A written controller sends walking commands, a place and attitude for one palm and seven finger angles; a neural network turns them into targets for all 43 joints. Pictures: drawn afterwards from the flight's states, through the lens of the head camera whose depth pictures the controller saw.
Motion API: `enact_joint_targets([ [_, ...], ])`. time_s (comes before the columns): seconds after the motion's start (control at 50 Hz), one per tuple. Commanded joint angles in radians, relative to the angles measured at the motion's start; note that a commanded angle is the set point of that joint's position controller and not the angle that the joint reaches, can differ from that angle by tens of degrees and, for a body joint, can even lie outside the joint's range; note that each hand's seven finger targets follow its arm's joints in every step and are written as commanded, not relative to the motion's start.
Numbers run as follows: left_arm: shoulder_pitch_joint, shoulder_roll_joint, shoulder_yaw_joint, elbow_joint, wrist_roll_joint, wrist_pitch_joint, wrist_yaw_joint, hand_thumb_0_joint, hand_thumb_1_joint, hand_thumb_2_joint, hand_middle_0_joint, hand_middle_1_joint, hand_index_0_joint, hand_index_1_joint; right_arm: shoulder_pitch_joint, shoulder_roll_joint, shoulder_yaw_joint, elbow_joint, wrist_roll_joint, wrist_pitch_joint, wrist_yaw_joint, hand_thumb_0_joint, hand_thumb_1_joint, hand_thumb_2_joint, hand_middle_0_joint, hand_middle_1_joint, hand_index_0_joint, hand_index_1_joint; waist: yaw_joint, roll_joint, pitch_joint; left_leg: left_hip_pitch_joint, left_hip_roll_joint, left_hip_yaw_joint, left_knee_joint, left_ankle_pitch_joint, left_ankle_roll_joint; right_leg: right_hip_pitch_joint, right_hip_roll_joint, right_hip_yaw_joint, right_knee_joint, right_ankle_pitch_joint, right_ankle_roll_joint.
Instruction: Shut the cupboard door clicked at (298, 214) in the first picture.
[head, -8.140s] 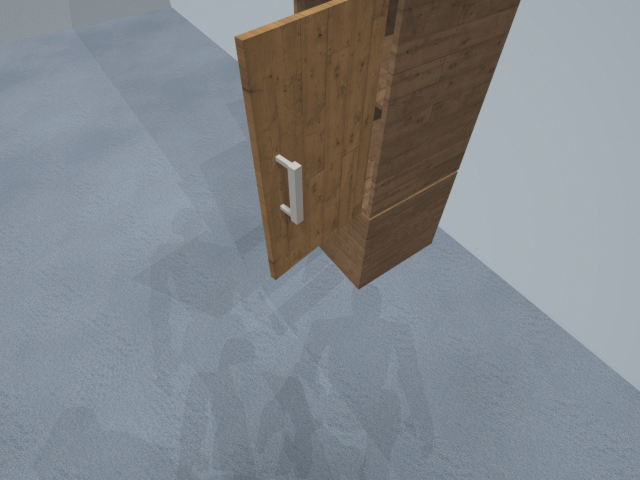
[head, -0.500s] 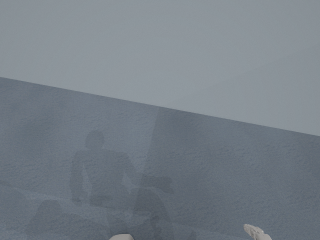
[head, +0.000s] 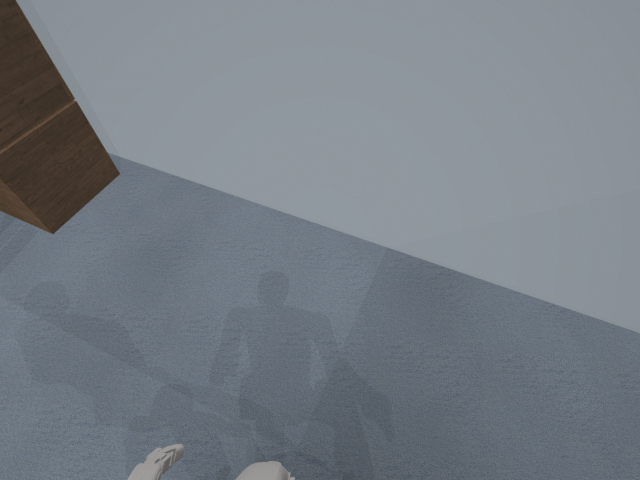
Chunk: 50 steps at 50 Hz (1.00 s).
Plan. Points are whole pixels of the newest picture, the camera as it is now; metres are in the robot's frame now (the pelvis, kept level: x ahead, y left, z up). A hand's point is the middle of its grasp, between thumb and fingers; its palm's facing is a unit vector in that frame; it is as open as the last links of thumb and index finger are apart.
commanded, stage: walk to a spot facing it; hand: left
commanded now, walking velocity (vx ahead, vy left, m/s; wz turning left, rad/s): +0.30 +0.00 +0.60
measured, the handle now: out of the picture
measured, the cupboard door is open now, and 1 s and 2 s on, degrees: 100 100 100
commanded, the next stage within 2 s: turn to face it in 1.82 s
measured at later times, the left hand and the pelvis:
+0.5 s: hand out of the picture +0.06 +0.24 -0.19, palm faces +0.37 -0.91 -0.18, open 7.4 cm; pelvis +0.16 +0.07 -0.01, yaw +18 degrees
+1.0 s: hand (164, 279) +0.48 +0.33 -0.16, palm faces +0.30 -0.94 -0.14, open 7.4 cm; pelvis +0.38 +0.12 -0.01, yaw +25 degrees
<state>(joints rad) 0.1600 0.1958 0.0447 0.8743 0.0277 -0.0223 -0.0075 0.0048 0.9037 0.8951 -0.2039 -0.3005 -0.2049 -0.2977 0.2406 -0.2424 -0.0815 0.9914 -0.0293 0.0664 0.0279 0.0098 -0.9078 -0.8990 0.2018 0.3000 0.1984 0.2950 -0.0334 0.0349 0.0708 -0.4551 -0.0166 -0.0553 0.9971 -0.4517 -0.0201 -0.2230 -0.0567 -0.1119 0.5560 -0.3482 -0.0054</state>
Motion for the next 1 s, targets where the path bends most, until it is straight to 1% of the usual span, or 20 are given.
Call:
enact_joint_targets([
  [0.0,0.078,0.124,0.032,-0.009,-0.012,-0.043,0.016,0.0,0.9,0.9,-0.2,-0.3,-0.2,-0.3,-0.121,-0.064,-0.017,-0.117,0.0,-0.043,0.021,0.0,-0.9,-0.9,0.2,0.3,0.2,0.3,0.031,-0.217,0.034,-0.271,0.097,0.033,0.219,0.183,-0.027,0.128,-0.274,0.116,-0.371,0.144,-0.039],
  [0.08,0.214,0.113,0.026,0.058,-0.006,-0.063,0.022,0.0,0.9,0.9,-0.2,-0.3,-0.2,-0.3,-0.162,-0.024,-0.001,-0.112,0.004,-0.043,0.03,0.0,-0.9,-0.9,0.2,0.3,0.2,0.3,0.055,-0.181,-0.023,-0.306,0.085,0.096,0.11,0.211,-0.025,0.305,-0.259,-0.03,-0.294,0.597,-0.035],
  [0.2,0.311,0.121,0.014,0.11,-0.001,-0.061,0.025,0.0,0.9,0.9,-0.2,-0.3,-0.2,-0.3,-0.318,-0.008,0.031,-0.157,0.005,-0.051,0.041,0.0,-0.9,-0.9,0.2,0.3,0.2,0.3,0.089,-0.207,0.026,-0.27,0.066,0.176,-0.15,0.217,0.015,0.362,-0.282,-0.113,-0.278,0.767,-0.045],
  [0.28,0.278,0.18,0.024,0.113,-0.003,-0.061,0.02,0.0,0.9,0.9,-0.2,-0.3,-0.2,-0.3,-0.234,-0.028,0.032,-0.143,0.004,-0.07,0.029,0.0,-0.9,-0.9,0.2,0.3,0.2,0.3,0.028,-0.229,-0.028,-0.023,-0.025,0.272,-0.278,0.126,0.077,0.333,-0.309,-0.166,-0.13,1.067,-0.052],
  [0.3,0.253,0.205,0.028,0.112,-0.005,-0.061,0.018,0.0,0.9,0.9,-0.2,-0.3,-0.2,-0.3,-0.154,-0.046,0.025,-0.128,0.003,-0.076,0.02,0.0,-0.9,-0.9,0.2,0.3,0.2,0.3,-0.016,-0.244,-0.072,0.096,-0.054,0.288,-0.315,0.108,0.098,0.298,-0.312,-0.186,-0.024,1.135,-0.046],
  [0.32,0.227,0.218,0.027,0.105,-0.012,-0.059,0.013,0.0,0.9,0.9,-0.2,-0.3,-0.2,-0.3,-0.032,-0.085,0.013,-0.101,-0.003,-0.08,0.011,0.0,-0.9,-0.9,0.2,0.3,0.2,0.3,-0.083,-0.204,-0.138,0.299,-0.069,0.277,-0.394,0.164,0.116,0.198,-0.293,-0.215,0.162,1.054,-0.021],
  [0.34,0.196,0.193,0.023,0.087,-0.016,-0.059,0.003,0.0,0.9,0.9,-0.2,-0.3,-0.2,-0.3,0.135,-0.165,-0.011,-0.066,-0.011,-0.083,-0.001,0.0,-0.9,-0.9,0.2,0.3,0.2,0.3,-0.165,-0.119,-0.244,0.599,0.042,0.135,-0.456,0.212,0.162,-0.029,-0.255,-0.201,0.451,0.745,0.013],
  [0.36,0.182,0.118,0.019,0.025,-0.028,-0.054,-0.013,0.0,0.9,0.9,-0.2,-0.3,-0.2,-0.3,0.213,-0.299,-0.044,-0.05,-0.016,-0.09,-0.013,0.0,-0.9,-0.9,0.2,0.3,0.2,0.3,-0.164,0.135,-0.308,0.792,0.4,-0.413,-0.537,0.412,0.304,-0.392,-0.067,-0.127,0.803,-0.151,0.068],
  [0.38,0.071,0.133,0.022,-0.02,-0.028,-0.045,-0.002,0.0,0.9,0.9,-0.2,-0.3,-0.2,-0.3,0.243,-0.326,-0.049,-0.035,0.013,-0.088,-0.025,0.0,-0.9,-0.9,0.2,0.3,0.2,0.3,-0.158,-0.004,-0.284,0.744,0.468,-0.487,-0.616,0.584,0.329,-0.484,-0.058,0.055,0.906,-0.166,0.045],
  [0.4,0.084,0.108,0.026,-0.009,-0.025,-0.046,0.01,0.0,0.9,0.9,-0.2,-0.3,-0.2,-0.3,0.161,-0.294,-0.038,-0.058,0.014,-0.103,-0.038,0.0,-0.9,-0.9,0.2,0.3,0.2,0.3,-0.099,-0.017,-0.272,0.645,0.462,-0.405,-0.635,0.554,0.294,-0.501,-0.088,0.106,0.946,-0.094,0.05],
  [0.44,0.128,0.103,0.031,0.051,-0.004,-0.027,-0.001,0.0,0.9,0.9,-0.2,-0.3,-0.2,-0.3,0.016,-0.175,-0.005,-0.096,0.013,-0.122,-0.044,0.0,-0.9,-0.9,0.2,0.3,0.2,0.3,-0.021,0.055,-0.124,0.374,0.337,-0.208,-0.703,0.436,0.201,-0.419,-0.141,0.131,0.86,0.021,0.062],
  [0.5,0.203,0.06,0.028,0.093,0.005,0.003,-0.008,0.0,0.9,0.9,-0.2,-0.3,-0.2,-0.3,-0.008,-0.109,0.02,-0.074,0.016,-0.142,-0.041,0.0,-0.9,-0.9,0.2,0.3,0.2,0.3,0.05,0.053,-0.059,0.288,0.235,-0.045,-0.749,0.585,0.143,-0.365,-0.12,0.102,0.73,0.105,0.076],
  [0.54,0.182,0.06,0.029,0.092,0.003,0.006,-0.008,0.0,0.9,0.9,-0.2,-0.3,-0.2,-0.3,0.028,-0.095,0.02,-0.049,0.021,-0.145,-0.041,0.0,-0.9,-0.9,0.2,0.3,0.2,0.3,0.055,0.065,-0.063,0.324,0.2,-0.017,-0.753,0.687,0.1,-0.383,-0.099,0.091,0.686,0.165,0.08],
  [0.6,0.105,0.056,0.029,0.069,0.002,0.013,-0.008,0.0,0.9,0.9,-0.2,-0.3,-0.2,-0.3,0.095,-0.072,0.015,-0.017,0.023,-0.145,-0.044,0.0,-0.9,-0.9,0.2,0.3,0.2,0.3,0.044,0.029,-0.05,0.378,0.189,-0.019,-0.758,0.751,0.09,-0.449,-0.076,0.092,0.636,0.228,0.079],
  [0.76,-0.159,0.046,0.007,-0.011,-0.004,-0.006,-0.02,0.0,0.9,0.9,-0.2,-0.3,-0.2,-0.3,0.271,-0.027,0.035,0.065,0.014,-0.154,-0.063,0.0,-0.9,-0.9,0.2,0.3,0.2,0.3,-0.015,0.04,0.029,0.5,0.227,-0.068,-0.762,0.824,0.159,-0.513,-0.059,0.067,0.362,0.257,0.05],
  [0.86,-0.276,0.034,-0.006,-0.058,-0.008,-0.021,-0.021,0.0,0.9,0.9,-0.2,-0.3,-0.2,-0.3,0.366,-0.02,0.04,0.123,0.004,-0.151,-0.074,0.0,-0.9,-0.9,0.2,0.3,0.2,0.3,-0.054,0.047,0.048,0.583,0.24,-0.099,-0.704,0.969,0.167,-0.457,-0.015,0.044,0.19,0.167,0.003],
  [0.9,-0.222,0.045,-0.005,-0.05,-0.011,-0.027,-0.017,0.0,0.9,0.9,-0.2,-0.3,-0.2,-0.3,0.354,-0.038,0.037,0.133,0.006,-0.149,-0.076,0.0,-0.9,-0.9,0.2,0.3,0.2,0.3,-0.021,0.047,0.004,0.575,0.229,-0.083,-0.629,1.134,0.155,-0.3,0.025,0.015,0.09,0.111,-0.025],
  [0.94,-0.007,0.079,0.008,0.012,-0.011,-0.036,-0.007,0.0,0.9,0.9,-0.2,-0.3,-0.2,-0.3,0.319,-0.056,0.027,0.137,0.016,-0.147,-0.075,0.0,-0.9,-0.9,0.2,0.3,0.2,0.3,0.077,0.011,-0.087,0.498,0.196,-0.066,-0.425,1.248,0.114,0.004,0.074,-0.007,-0.012,0.176,-0.052],
  [0.96,0.164,0.115,0.026,0.061,-0.007,-0.042,0.001,0.0,0.9,0.9,-0.2,-0.3,-0.2,-0.3,0.279,-0.057,0.022,0.12,0.027,-0.151,-0.07,0.0,-0.9,-0.9,0.2,0.3,0.2,0.3,0.151,-0.012,-0.166,0.294,0.164,-0.044,-0.237,1.103,0.093,0.313,0.003,0.07,-0.029,0.292,-0.087],
  [0.98,0.329,0.2,0.05,0.115,-0.001,-0.046,0.016,0.0,0.9,0.9,-0.2,-0.3,-0.2,-0.3,0.277,-0.02,0.021,0.094,0.04,-0.16,-0.062,0.0,-0.9,-0.9,0.2,0.3,0.2,0.3,0.189,-0.177,-0.279,0.007,0.015,0.053,0.071,0.511,0.06,0.596,-0.282,0.41,-0.06,0.477,-0.195],
])
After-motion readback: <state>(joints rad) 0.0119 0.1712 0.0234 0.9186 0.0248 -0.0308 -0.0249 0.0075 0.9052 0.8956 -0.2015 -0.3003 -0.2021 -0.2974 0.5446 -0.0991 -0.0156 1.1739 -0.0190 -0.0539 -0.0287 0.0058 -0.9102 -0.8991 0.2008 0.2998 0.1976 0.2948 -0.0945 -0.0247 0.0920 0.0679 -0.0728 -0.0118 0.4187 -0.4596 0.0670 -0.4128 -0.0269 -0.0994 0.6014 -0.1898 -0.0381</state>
